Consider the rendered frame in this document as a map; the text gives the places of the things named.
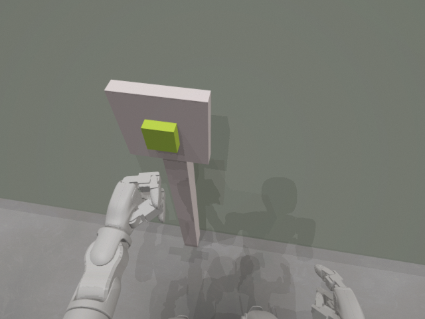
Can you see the robot right hand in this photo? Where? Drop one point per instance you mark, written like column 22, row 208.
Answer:
column 343, row 304

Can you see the robot right shin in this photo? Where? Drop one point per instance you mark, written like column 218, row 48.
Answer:
column 256, row 308

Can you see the panel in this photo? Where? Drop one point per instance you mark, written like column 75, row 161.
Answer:
column 134, row 102

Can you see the robot left hand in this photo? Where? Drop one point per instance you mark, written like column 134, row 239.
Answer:
column 126, row 198

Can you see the robot left forearm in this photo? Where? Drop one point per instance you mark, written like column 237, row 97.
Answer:
column 105, row 260

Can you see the button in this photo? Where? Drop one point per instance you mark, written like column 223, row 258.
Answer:
column 162, row 136

